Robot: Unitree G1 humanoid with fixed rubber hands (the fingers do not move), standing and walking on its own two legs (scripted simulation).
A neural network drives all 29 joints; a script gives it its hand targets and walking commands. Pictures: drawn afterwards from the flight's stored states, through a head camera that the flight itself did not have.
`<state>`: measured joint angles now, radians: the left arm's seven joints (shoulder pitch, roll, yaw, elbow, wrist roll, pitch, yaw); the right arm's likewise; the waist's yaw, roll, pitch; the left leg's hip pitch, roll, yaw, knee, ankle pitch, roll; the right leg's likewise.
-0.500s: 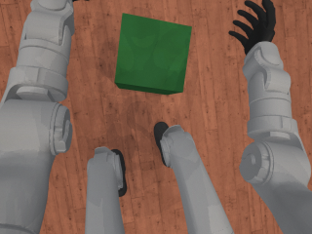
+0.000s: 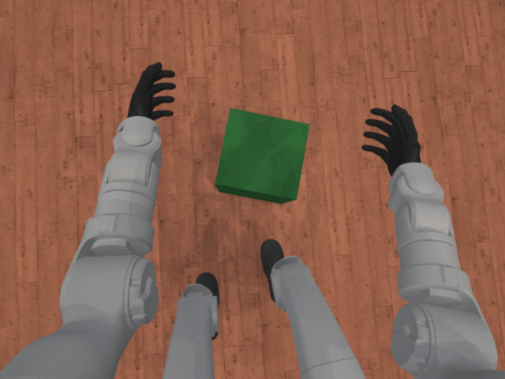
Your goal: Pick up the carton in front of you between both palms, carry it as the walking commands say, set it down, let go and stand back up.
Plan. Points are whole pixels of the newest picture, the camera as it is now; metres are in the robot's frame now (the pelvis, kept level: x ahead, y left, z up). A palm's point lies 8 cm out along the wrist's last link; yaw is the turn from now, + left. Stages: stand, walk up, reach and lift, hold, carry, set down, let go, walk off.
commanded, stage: let go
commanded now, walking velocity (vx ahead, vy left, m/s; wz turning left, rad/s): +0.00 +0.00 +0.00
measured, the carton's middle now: (258, 162) +0.47 -0.12 -0.55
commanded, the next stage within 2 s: stand in 1.24 s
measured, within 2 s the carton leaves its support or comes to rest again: neither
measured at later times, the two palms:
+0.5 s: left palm (79, 228) +0.35 +0.15 -0.01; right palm (473, 261) +0.23 -0.26 +0.02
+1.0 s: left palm out of the picture +0.25 +0.25 +0.03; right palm (449, 266) +0.24 -0.22 +0.04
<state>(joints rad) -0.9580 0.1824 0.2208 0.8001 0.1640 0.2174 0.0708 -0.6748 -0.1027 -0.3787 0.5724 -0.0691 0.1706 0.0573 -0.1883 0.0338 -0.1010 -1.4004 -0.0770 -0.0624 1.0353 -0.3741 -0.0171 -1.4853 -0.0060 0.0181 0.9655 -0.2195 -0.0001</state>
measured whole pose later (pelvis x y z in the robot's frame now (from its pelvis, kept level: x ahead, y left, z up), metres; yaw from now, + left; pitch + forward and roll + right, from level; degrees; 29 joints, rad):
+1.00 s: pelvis +0.09 +0.02 +0.10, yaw -4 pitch -1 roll -1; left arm 0.24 0.22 0.02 0.48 -0.02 0.06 -0.03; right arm 0.22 -0.22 -0.04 0.41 -0.02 0.15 0.04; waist 0.01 0.03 0.04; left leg -0.08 -0.04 -0.04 0.46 -0.35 0.04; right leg -0.20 0.02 0.06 0.44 -0.22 0.02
